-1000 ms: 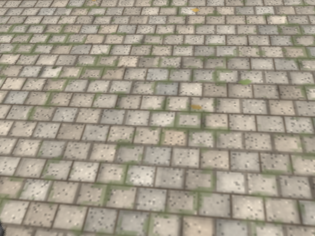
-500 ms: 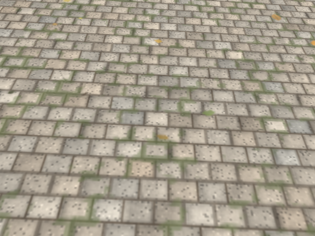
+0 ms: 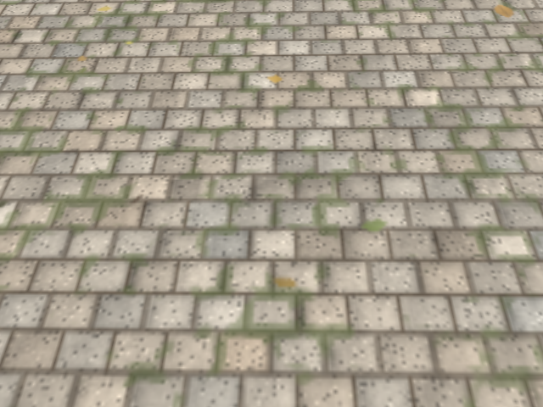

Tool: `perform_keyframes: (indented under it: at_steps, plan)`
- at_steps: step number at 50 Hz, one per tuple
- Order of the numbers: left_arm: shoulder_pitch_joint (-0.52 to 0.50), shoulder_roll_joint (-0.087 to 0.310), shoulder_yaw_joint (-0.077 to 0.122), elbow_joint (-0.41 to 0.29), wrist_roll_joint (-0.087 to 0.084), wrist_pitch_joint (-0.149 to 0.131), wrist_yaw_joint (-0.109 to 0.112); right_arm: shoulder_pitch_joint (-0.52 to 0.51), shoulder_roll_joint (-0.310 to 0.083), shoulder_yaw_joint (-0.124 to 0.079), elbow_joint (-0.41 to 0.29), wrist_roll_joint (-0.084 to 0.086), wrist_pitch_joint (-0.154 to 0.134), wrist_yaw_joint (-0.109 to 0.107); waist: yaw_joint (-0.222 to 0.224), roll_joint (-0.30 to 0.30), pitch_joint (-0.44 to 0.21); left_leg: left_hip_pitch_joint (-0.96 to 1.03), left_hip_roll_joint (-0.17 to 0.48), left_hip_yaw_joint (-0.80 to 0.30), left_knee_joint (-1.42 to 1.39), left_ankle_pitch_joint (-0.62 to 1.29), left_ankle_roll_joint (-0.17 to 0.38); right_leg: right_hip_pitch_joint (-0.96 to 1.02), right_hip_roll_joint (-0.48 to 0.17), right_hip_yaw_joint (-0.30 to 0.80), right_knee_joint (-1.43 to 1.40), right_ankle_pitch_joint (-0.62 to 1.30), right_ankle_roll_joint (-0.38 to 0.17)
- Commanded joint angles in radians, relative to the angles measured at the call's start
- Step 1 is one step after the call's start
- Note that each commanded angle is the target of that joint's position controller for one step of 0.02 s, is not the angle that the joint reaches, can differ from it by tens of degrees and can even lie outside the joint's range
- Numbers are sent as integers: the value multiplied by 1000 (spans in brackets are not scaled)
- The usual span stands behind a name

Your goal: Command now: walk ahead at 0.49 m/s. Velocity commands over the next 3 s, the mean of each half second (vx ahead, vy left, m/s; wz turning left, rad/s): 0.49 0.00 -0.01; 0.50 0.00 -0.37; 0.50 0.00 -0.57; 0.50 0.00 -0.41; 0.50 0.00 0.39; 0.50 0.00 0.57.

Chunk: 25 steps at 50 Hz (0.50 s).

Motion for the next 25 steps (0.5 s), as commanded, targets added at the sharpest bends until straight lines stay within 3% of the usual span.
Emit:
perform_keyframes:
  at_steps: [1, 7, 12, 15, 17, 18, 19, 20, 21, 22, 23, 24, 25]
  plan:
    - [56, 106, 22, -8, -11, -30, 2, 44, -49, -12, -33, -11, 16, 14, -18, -91, -6, -119, 54, -1, -31, 71, -24, 54, -268, 247, -252, 141, -122]
    - [156, 98, 15, 50, -12, -27, 3, -209, -32, 0, -113, -2, 11, 17, 33, -75, 44, -204, 51, 54, -307, 276, -57, 111, -225, 154, -269, 287, -98]
    - [241, 108, 13, 100, -1, -22, 15, -345, -35, 9, -159, 2, 4, 11, 72, -80, 56, -194, 8, 82, -473, 294, -22, 258, -264, 144, -226, 427, -94]
    - [222, 125, 16, 114, 6, -16, 26, -317, -52, 2, -160, 2, -6, 5, 36, -89, 38, -111, -32, 93, -536, 189, 23, 333, -288, 129, -129, 653, -79]
    - [195, 142, 20, 118, 10, -11, 28, -123, -83, -16, -96, -1, -17, -12, -49, -96, -67, 130, -96, 114, -596, 136, 63, 326, -266, 101, 103, 873, -51]
    - [183, 135, 17, 112, 4, -9, 27, 54, -115, -32, -39, -14, -27, -23, -121, -71, -162, 376, -59, 75, -632, 173, 97, 207, -228, 71, 313, 755, -33]
    - [216, 71, -1, 74, -18, -13, 22, 207, -213, -58, -14, -40, -31, -37, -144, 61, -299, 667, 205, -244, -643, 75, 171, -66, -142, 20, 651, 347, -4]
    - [309, 34, 0, 87, -26, -11, 15, 201, -249, -68, -6, -26, -22, -26, -88, 202, -373, 799, 386, -669, -769, 104, 284, -339, 31, 71, 921, -383, 16]
    - [209, 114, 23, 79, -2, -6, 19, 102, -189, -59, -14, 12, -15, -20, -60, 47, -228, 672, 323, -584, -804, 19, 245, -418, -45, 164, 959, -297, -1]
    - [142, 104, 23, 56, -2, -12, 12, 4, -127, -44, -29, 20, -18, -16, -29, 17, -103, 516, 290, -438, -845, 39, 218, -420, -86, 151, 913, -202, -2]
    - [112, 80, 20, 53, -2, -12, 9, -38, -82, -32, -29, 15, -24, -12, -5, -6, -48, 416, 241, -343, -884, 106, 188, -388, -120, 140, 858, -150, 0]
    - [112, 68, 19, 56, 10, 0, 4, -45, -60, -25, -17, 17, -31, -14, 20, 8, -19, 345, 200, -267, -906, 176, 162, -346, -139, 134, 814, -129, 11]
    - [138, 45, 14, 68, 15, 15, -3, -41, -40, -19, -5, 15, -37, -17, 39, 25, -23, 302, 182, -203, -927, 209, 144, -299, -145, 133, 790, -117, 22]
Next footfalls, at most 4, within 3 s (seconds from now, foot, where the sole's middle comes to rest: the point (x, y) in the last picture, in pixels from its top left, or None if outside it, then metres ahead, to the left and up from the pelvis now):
0.36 left None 0.37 0.11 -0.78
0.92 right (321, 340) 0.65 -0.08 -0.78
1.46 left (301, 229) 1.01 -0.05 -0.78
1.96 right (411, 215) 1.05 -0.39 -0.78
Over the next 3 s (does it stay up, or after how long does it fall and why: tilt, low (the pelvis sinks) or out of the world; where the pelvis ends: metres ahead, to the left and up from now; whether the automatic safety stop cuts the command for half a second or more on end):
stays up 1.47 -0.51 -0.01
